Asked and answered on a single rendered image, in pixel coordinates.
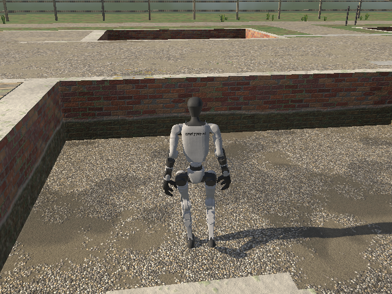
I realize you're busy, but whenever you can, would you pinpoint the left robot foot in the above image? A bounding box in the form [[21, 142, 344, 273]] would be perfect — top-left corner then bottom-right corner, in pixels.
[[186, 233, 195, 249]]

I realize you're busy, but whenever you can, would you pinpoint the right robot upper arm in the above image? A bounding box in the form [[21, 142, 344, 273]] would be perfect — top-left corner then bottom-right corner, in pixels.
[[208, 123, 224, 157]]

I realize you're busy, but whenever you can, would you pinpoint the robot right forearm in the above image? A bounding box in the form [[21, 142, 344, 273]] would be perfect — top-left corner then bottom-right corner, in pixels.
[[217, 148, 230, 176]]

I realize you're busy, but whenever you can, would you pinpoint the right robot thigh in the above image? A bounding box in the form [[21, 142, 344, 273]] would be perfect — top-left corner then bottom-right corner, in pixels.
[[204, 170, 217, 209]]

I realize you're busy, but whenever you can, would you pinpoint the robot left forearm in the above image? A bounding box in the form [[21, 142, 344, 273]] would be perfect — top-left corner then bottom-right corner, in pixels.
[[164, 150, 175, 181]]

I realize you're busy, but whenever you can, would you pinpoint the left robot upper arm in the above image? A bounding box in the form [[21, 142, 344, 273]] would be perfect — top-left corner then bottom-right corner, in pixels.
[[168, 124, 183, 159]]

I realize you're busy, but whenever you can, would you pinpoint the left robot hand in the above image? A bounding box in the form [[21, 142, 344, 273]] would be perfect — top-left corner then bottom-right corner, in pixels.
[[163, 180, 177, 197]]

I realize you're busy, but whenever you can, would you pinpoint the right robot hand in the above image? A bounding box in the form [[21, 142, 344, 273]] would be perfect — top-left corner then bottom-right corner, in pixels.
[[217, 175, 231, 190]]

